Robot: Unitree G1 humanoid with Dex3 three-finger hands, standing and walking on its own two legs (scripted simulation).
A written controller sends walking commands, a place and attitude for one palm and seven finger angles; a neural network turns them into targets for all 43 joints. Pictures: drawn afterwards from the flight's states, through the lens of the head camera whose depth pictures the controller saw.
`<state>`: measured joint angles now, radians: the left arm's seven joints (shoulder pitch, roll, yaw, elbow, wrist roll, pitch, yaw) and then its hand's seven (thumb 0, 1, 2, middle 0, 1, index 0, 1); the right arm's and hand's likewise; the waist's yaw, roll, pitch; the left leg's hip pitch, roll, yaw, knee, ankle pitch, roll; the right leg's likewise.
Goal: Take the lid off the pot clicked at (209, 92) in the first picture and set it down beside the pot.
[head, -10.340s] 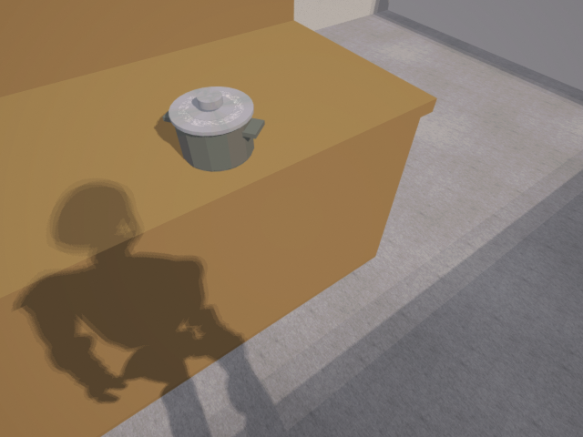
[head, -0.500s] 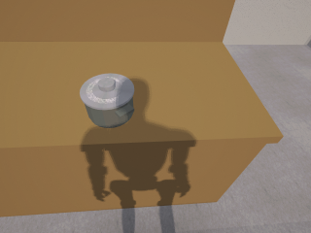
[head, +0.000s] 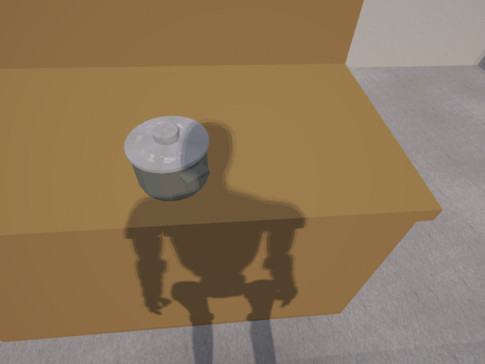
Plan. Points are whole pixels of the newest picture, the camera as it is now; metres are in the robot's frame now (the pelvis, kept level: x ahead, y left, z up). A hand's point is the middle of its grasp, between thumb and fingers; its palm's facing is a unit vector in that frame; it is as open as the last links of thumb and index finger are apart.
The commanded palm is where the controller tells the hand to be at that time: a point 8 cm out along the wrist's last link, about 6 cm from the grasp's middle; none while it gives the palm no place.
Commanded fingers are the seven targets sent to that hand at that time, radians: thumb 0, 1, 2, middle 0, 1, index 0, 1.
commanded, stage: look again from close up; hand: left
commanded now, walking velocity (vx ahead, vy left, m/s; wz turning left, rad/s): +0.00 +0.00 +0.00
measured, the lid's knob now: (165, 133) +0.50 +0.19 +0.11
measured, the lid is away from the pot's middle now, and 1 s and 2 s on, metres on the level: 0.00 0.00 0.00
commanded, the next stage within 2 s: lift the closed hand beside the body in 0.02 s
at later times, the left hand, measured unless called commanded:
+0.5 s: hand out of the picture +0.13 +0.18 -0.03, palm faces +0.22 -0.94 -0.26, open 4.7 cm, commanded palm +0.08 +0.24 +0.00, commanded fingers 0.00 0.90 0.90 -1.08 -1.26 -1.08 -1.26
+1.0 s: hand (93, 341) +0.14 +0.21 +0.04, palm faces +0.31 -0.86 -0.41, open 3.1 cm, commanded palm +0.09 +0.25 +0.07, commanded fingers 0.00 0.90 0.90 -1.30 -1.50 -1.30 -1.50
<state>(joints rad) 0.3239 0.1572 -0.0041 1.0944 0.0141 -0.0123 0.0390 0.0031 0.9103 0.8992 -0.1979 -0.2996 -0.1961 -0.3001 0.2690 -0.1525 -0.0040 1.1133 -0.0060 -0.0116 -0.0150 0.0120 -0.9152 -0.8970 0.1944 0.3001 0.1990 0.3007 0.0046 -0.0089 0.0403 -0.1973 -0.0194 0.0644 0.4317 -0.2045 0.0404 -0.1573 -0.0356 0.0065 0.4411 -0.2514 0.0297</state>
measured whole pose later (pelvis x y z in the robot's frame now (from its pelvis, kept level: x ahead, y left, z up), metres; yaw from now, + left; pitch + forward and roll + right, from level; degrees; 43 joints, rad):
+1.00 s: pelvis +0.02 -0.03 +0.00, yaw +2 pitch -3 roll +0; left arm 0.69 0.27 0.17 -0.23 -0.02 -0.04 0.07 0.01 0.90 0.90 -1.28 -1.49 -1.28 -1.49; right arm 0.22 -0.18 0.00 0.64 0.00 -0.14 -0.07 0.02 -0.90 -0.90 0.20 0.30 0.20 0.30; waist 0.05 0.06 0.01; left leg -0.17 0.01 0.01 0.46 -0.25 0.00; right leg -0.10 0.00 -0.05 0.44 -0.29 -0.01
